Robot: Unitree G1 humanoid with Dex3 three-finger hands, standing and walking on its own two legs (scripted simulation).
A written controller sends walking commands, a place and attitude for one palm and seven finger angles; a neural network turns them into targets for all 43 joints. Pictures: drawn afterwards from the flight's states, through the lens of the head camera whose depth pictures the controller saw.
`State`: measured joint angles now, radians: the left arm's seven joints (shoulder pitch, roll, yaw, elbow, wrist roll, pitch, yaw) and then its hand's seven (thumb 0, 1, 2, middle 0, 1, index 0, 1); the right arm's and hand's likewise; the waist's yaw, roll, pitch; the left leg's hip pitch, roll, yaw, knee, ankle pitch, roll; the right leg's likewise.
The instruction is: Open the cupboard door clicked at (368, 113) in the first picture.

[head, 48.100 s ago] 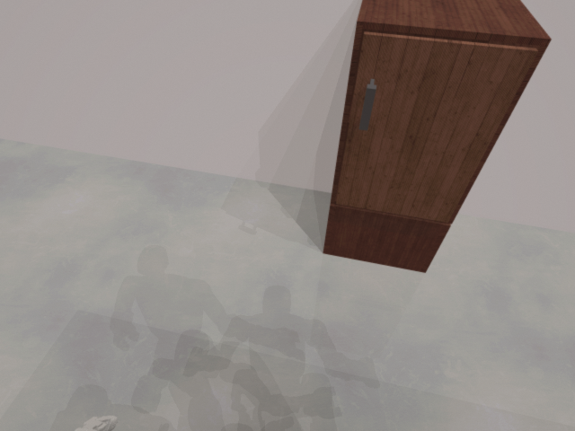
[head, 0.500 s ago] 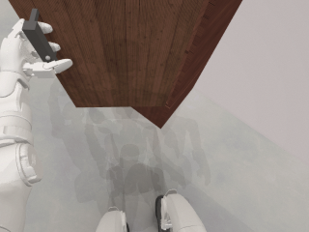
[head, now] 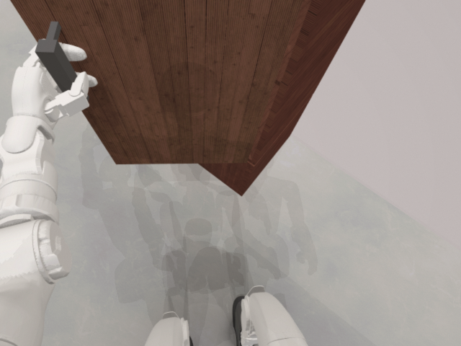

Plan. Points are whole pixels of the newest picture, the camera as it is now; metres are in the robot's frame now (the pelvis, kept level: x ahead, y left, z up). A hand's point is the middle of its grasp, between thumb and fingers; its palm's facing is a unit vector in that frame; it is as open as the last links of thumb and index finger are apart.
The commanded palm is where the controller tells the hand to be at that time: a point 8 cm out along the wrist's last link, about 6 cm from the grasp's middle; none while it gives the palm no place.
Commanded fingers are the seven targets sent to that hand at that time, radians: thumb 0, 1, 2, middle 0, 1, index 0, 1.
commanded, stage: pull the door open along its arc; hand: left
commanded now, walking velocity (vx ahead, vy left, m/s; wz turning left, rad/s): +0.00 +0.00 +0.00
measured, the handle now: (68, 67) +0.57 +0.22 +0.07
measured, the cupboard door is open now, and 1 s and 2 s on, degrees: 41 80 78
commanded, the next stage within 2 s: open thumb and fingers to let go in 0.88 s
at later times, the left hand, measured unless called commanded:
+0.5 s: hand (91, 161) +0.40 +0.17 +0.06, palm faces +0.01 -1.00 +0.03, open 6.2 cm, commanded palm +0.34 +0.23 +0.06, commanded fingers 0.00 0.90 0.90 -0.40 -1.35 -0.40 -1.35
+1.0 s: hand (152, 224) +0.30 +0.08 +0.07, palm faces +0.40 -0.92 +0.00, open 6.4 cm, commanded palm +0.25 +0.14 +0.06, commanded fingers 0.00 0.76 0.84 -0.39 -1.34 -0.39 -1.34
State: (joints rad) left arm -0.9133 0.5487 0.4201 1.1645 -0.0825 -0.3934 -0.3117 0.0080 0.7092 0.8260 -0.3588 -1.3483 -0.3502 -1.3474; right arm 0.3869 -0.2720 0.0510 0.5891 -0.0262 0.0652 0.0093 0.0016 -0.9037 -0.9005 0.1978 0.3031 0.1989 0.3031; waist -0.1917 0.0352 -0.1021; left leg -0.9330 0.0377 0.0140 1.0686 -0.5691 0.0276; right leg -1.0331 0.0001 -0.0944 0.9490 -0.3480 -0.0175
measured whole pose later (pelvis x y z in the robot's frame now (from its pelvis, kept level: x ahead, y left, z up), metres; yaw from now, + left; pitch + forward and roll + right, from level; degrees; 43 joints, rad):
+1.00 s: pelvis +0.01 -0.04 +0.02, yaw +3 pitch +13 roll +1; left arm 0.10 -0.06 -0.10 0.18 0.03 -0.35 0.43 0.02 0.65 0.75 -0.32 -1.29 -0.33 -1.32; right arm 0.17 -0.17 0.02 0.54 -0.07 0.00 0.00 0.01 -0.90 -0.90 0.20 0.30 0.20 0.30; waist 0.01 0.03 -0.13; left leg -0.63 0.01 -0.01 0.94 -0.54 -0.02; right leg -0.77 -0.02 -0.11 0.93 -0.39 -0.06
